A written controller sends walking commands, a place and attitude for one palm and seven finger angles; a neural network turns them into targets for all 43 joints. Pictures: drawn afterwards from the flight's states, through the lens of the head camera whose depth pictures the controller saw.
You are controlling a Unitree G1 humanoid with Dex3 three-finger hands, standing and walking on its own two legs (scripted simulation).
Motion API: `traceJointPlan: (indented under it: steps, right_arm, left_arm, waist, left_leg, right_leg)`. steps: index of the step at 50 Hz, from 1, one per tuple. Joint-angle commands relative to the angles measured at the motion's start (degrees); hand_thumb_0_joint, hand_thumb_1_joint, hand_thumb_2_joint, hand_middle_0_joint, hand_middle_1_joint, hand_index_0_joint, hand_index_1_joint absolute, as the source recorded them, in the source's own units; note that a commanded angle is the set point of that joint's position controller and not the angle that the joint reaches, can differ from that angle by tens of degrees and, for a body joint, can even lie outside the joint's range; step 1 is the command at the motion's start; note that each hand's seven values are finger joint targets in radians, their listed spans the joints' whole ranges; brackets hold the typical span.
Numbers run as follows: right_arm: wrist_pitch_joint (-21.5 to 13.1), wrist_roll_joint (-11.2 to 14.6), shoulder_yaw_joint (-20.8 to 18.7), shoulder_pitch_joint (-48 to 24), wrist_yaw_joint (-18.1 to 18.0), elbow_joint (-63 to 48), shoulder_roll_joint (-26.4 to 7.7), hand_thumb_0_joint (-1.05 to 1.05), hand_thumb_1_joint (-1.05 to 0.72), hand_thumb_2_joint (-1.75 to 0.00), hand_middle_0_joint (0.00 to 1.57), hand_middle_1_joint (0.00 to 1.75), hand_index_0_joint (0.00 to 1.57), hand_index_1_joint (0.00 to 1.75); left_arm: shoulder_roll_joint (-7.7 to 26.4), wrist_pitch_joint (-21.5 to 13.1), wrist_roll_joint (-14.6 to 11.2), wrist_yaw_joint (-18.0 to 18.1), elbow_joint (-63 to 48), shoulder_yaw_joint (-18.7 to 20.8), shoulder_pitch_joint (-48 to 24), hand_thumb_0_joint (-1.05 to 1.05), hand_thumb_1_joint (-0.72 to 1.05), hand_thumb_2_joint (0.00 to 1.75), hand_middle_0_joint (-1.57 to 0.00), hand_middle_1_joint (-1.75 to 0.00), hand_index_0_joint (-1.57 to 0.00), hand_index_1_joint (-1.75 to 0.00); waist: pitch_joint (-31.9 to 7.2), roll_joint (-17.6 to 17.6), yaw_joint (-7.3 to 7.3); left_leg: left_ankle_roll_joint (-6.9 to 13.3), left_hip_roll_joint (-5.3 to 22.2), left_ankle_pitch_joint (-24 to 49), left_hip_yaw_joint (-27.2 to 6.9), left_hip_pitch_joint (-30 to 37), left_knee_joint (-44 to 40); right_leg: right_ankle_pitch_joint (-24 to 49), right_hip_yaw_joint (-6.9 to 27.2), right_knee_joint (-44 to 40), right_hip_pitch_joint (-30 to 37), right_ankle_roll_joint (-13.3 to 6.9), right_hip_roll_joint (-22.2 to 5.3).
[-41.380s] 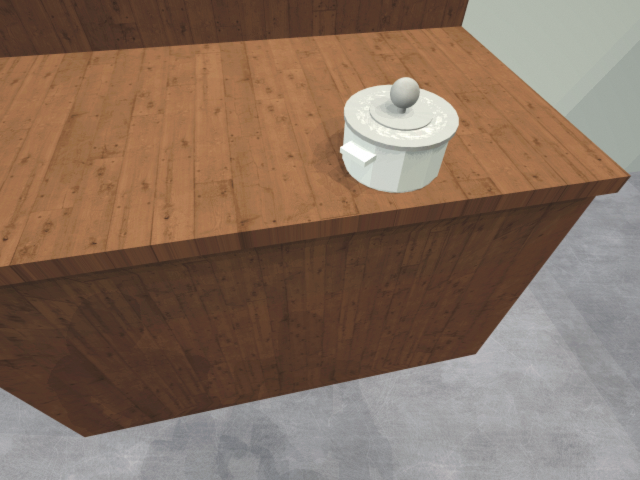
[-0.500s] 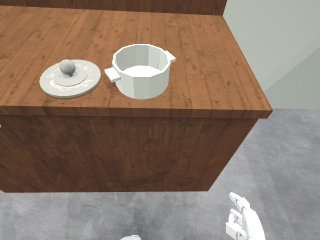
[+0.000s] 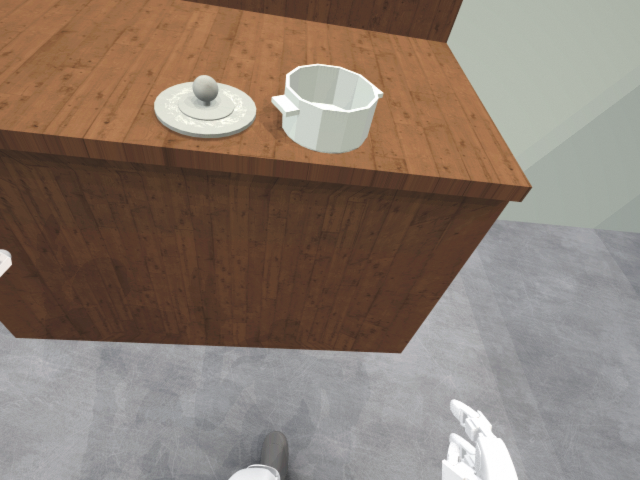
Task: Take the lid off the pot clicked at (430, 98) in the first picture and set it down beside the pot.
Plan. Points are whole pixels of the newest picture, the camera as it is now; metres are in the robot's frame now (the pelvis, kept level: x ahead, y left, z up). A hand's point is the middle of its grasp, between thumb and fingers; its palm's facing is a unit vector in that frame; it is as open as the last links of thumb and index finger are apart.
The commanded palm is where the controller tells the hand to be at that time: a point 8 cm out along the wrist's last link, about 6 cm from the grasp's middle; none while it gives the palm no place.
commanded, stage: stop stepping back and stand still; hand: left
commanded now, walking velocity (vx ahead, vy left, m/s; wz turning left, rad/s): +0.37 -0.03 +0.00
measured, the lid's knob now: (205, 88) +0.73 +0.26 +0.09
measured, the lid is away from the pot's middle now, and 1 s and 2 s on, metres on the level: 0.23 0.23 0.23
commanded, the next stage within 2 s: let the arm hang, fingers relaxed in 0.56 s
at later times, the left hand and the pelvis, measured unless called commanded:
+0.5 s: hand out of the picture +0.08 +0.28 +0.25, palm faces +0.15 -0.88 -0.45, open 7.4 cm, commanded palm +0.03 +0.36 +0.26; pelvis -0.11 +0.08 +0.03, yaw -3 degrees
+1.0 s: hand out of the picture +0.08 +0.13 -0.17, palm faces -0.10 -0.99 -0.04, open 7.4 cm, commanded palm none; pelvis -0.04 +0.00 -0.02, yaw +0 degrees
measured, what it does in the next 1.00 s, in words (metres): steps on the spot: right foot, then left foot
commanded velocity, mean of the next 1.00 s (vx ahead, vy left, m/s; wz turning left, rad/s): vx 0.16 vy -0.08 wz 0.00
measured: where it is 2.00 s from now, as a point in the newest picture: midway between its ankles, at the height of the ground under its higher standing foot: outside the picture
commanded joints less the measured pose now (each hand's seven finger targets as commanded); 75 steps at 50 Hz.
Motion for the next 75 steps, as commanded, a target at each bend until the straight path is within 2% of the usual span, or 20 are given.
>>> traceJointPlan:
  steps: [1,6,9,11,12,13,15,19,29,30,32,35,42,46,48,50,53,59,62,75]
  right_arm:
    - [-1.8,1.1,-3.7,-2.5,0.1,-4.4,-9.9,0.00,-0.90,-0.90,0.20,0.30,0.20,0.30]
    - [3.7,2.9,-2.1,-12.8,-0.2,-10.2,-11.1,0.00,-0.90,-0.90,0.20,0.30,0.20,0.30]
    - [1.5,1.9,0.5,-9.5,-3.0,-5.5,-11.3,0.00,-0.90,-0.90,0.20,0.30,0.20,0.30]
    - [-2.2,1.9,0.9,-6.7,-1.4,-7.6,-11.2,0.00,-0.90,-0.90,0.20,0.30,0.20,0.30]
    - [-3.4,2.1,0.2,-4.8,-0.4,-8.2,-10.1,0.00,-0.90,-0.90,0.20,0.30,0.20,0.30]
    - [-2.9,1.5,-1.6,-2.9,-1.0,-8.0,-9.5,0.00,-0.90,-0.90,0.20,0.30,0.20,0.30]
    - [-2.2,2.0,-2.6,-6.4,1.8,-12.3,-9.4,0.00,-0.90,-0.90,0.20,0.30,0.20,0.30]
    - [-1.4,2.3,-2.4,-7.0,3.6,-12.5,-10.3,0.00,-0.90,-0.90,0.20,0.30,0.20,0.30]
    - [-4.8,0.5,-3.6,1.1,-2.9,-4.2,-9.2,0.00,-0.90,-0.90,0.20,0.30,0.20,0.30]
    - [-8.7,1.5,-7.2,3.8,-1.1,0.0,-19.5,0.00,-0.90,-0.90,0.20,0.30,0.20,0.30]
    - [-3.9,-0.6,-8.3,15.5,-1.7,6.0,-16.9,0.00,-0.90,-0.90,0.20,0.30,0.20,0.30]
    - [2.2,-3.1,-8.0,16.5,-1.2,6.0,-16.9,0.00,-0.90,-0.90,0.20,0.30,0.20,0.30]
    - [3.4,-2.7,-4.4,4.4,-1.5,6.8,-14.9,0.00,-0.90,-0.90,0.20,0.30,0.20,0.30]
    - [4.4,-1.8,-4.1,6.7,-1.5,11.2,-15.0,0.00,-0.90,-0.90,0.20,0.30,0.20,0.30]
    - [4.9,-0.6,-3.0,14.2,-1.1,13.0,-7.3,0.00,-0.90,-0.90,0.20,0.30,0.20,0.30]
    - [5.7,-0.9,-3.7,14.0,-0.6,12.5,-8.5,0.00,-0.90,-0.90,0.20,0.30,0.20,0.30]
    - [6.1,-1.3,-4.4,14.1,-1.2,14.7,-9.2,0.00,-0.90,-0.90,0.20,0.30,0.20,0.30]
    - [7.2,-0.9,-2.8,17.3,-1.0,20.1,-3.5,0.00,-0.90,-0.90,0.20,0.30,0.20,0.30]
    - [5.8,-1.6,-3.3,14.4,-1.8,20.1,-8.3,0.00,-0.90,-0.90,0.20,0.30,0.20,0.30]
    - [6.6,-0.7,-2.6,10.8,-2.5,25.9,-4.9,0.00,-0.90,-0.90,0.20,0.30,0.20,0.30]
  left_arm:
    - [13.5,-4.4,1.1,-0.1,-22.0,4.6,-0.4,0.00,0.90,0.90,-0.20,-0.30,-0.20,-0.30]
    - [13.6,-0.6,1.4,-2.7,17.3,1.5,-36.6,0.00,0.90,0.90,-0.20,-0.30,-0.20,-0.30]
    - [7.2,-0.9,2.3,-2.1,19.7,-7.1,-41.0,0.00,0.90,0.90,-0.20,-0.30,-0.20,-0.30]
    - [5.5,-5.1,1.5,-3.0,10.2,-11.4,-51.5,0.00,0.90,0.90,-0.20,-0.30,-0.20,-0.30]
    - [6.1,-6.3,1.6,-3.6,9.6,-10.3,-48.5,0.00,0.90,0.90,-0.20,-0.30,-0.20,-0.30]
    - [8.9,-6.1,1.3,-3.5,5.5,-6.6,-37.2,0.00,0.90,0.90,-0.20,-0.30,-0.20,-0.30]
    - [4.7,-5.7,-1.1,-4.3,-11.0,-8.1,-25.3,0.00,0.90,0.90,-0.20,-0.30,-0.20,-0.30]
    - [11.8,-5.7,0.1,-2.0,-21.4,2.3,0.8,0.00,0.90,0.90,-0.20,-0.30,-0.20,-0.30]
    - [15.6,-8.2,2.8,0.7,-5.7,11.3,-5.5,0.00,0.90,0.90,-0.20,-0.30,-0.20,-0.30]
    - [-10.8,-0.1,3.4,-6.3,39.5,-24.1,-4.7,0.00,0.90,0.90,-0.20,-0.30,-0.20,-0.30]
    - [-14.9,8.5,6.6,-9.5,43.7,-24.0,-6.8,0.00,0.90,0.90,-0.20,-0.30,-0.20,-0.30]
    - [-17.4,12.1,9.1,-9.2,49.1,-25.6,-16.5,0.00,0.90,0.90,-0.20,-0.30,-0.20,-0.30]
    - [-11.2,13.4,7.0,-10.4,72.3,-25.9,-17.9,0.00,0.90,0.90,-0.20,-0.30,-0.20,-0.30]
    - [-9.9,11.6,6.2,-9.8,86.2,-27.3,-4.8,0.00,0.90,0.90,-0.20,-0.30,-0.20,-0.30]
    - [-6.0,9.4,6.6,-8.4,91.4,-27.0,-0.4,0.00,0.90,0.90,-0.20,-0.30,-0.20,-0.30]
    - [-4.5,9.3,6.5,-7.7,90.5,-27.1,-2.6,0.00,0.90,0.90,-0.20,-0.30,-0.20,-0.30]
    - [-10.9,8.9,6.8,-6.1,93.4,-27.3,-10.3,0.00,0.90,0.90,-0.20,-0.30,-0.20,-0.30]
    - [-13.0,9.6,6.1,-6.2,100.4,-27.4,-11.1,0.00,0.90,0.90,-0.20,-0.30,-0.20,-0.30]
    - [-16.7,10.3,4.8,-6.9,102.0,-28.9,-6.8,0.00,0.90,0.90,-0.20,-0.30,-0.20,-0.30]
    - [-14.7,9.5,5.3,-5.4,108.7,-29.8,-6.5,0.00,0.90,0.90,-0.20,-0.30,-0.20,-0.30]
  waist:
    - [-15.6,-15.7,0.64]
    - [11.4,-11.0,-1.93]
    - [17.2,19.7,-1.61]
    - [16.3,43.7,-3.13]
    - [10.8,32.6,-1.67]
    - [-2.9,10.0,-0.55]
    - [-5.0,5.4,-0.68]
    - [-4.6,9.7,-0.46]
    - [-5.9,16.2,-0.44]
    - [0.9,23.1,-10.74]
    - [-1.9,18.8,-10.60]
    - [-1.6,-6.0,-8.35]
    - [5.0,12.5,0.72]
    - [0.4,5.5,4.15]
    - [-2.6,-14.1,2.15]
    - [-3.7,-0.3,1.04]
    - [-7.9,-12.0,-1.43]
    - [-1.6,-5.8,-3.63]
    - [-0.7,9.9,0.29]
    - [-1.8,1.2,-0.34]
  left_leg:
    - [-2.5,-3.9,-19.5,-2.3,20.2,63.0]
    - [2.6,6.5,-13.6,-9.0,0.2,59.2]
    - [5.3,5.0,-24.6,-3.9,16.5,5.6]
    - [3.9,19.4,-20.5,-31.0,20.0,-9.2]
    - [12.0,24.8,-21.3,-37.1,19.2,-8.0]
    - [11.6,18.6,13.3,-22.5,31.7,1.4]
    - [7.3,19.5,2.1,-32.3,26.5,-1.0]
    - [4.8,14.3,-12.7,-14.2,19.0,-6.1]
    - [5.5,15.3,-11.8,-9.3,29.4,-9.5]
    - [8.1,14.3,2.6,-13.0,27.1,2.4]
    - [9.1,17.2,15.6,-17.9,36.9,1.5]
    - [14.6,18.5,22.8,-20.1,37.1,3.6]
    - [12.2,16.3,-11.1,-13.9,7.1,-7.1]
    - [6.6,7.9,-7.1,-4.4,1.8,8.0]
    - [3.5,-3.5,-25.1,2.6,-5.3,29.9]
    - [4.0,-0.9,-27.2,-3.1,-2.9,48.1]
    - [4.1,2.6,-22.8,-7.3,-3.8,50.3]
    - [3.8,0.9,-9.4,-0.7,15.1,12.4]
    - [9.7,12.1,13.9,-15.7,20.0,3.2]
    - [4.1,4.6,18.5,-1.9,23.3,8.8]
  right_leg:
    - [16.8,9.3,-27.6,-19.0,-9.7,-22.3]
    - [-9.8,21.3,-31.9,-31.4,-7.8,-26.4]
    - [-5.0,7.3,-5.8,-30.5,-4.8,-16.2]
    - [-5.5,0.6,27.4,-39.6,-0.3,-5.0]
    - [-0.9,7.5,33.7,-39.6,0.6,-6.1]
    - [-4.2,4.7,35.3,-35.8,0.8,-6.0]
    - [1.8,6.8,40.4,-35.9,2.1,-5.5]
    - [17.6,2.5,30.3,-27.8,2.9,-7.0]
    - [13.4,-2.2,8.6,-27.1,2.2,-7.3]
    - [5.4,-1.9,14.7,-32.0,3.5,-11.4]
    - [-1.0,-3.3,19.0,-39.4,3.9,-8.3]
    - [0.3,1.0,23.1,-41.0,4.4,-10.7]
    - [13.6,7.6,20.2,-21.0,5.3,-14.5]
    - [16.8,3.7,-5.6,7.0,3.8,-8.5]
    - [19.9,29.8,-20.5,13.3,-2.8,-24.4]
    - [5.5,38.4,-29.1,4.1,-10.8,-29.1]
    - [25.1,31.3,-23.1,4.8,-10.3,-25.5]
    - [33.5,12.4,-19.6,-1.6,-4.4,-18.1]
    - [22.3,5.4,-10.3,-7.4,2.1,-10.2]
    - [47.1,7.0,-16.4,6.2,0.5,-13.9]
